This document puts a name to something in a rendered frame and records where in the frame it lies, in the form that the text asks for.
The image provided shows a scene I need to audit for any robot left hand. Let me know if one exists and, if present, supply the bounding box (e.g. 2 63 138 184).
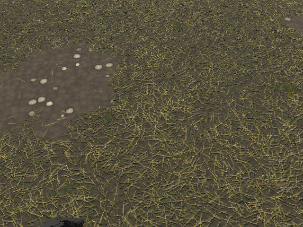
40 216 84 227

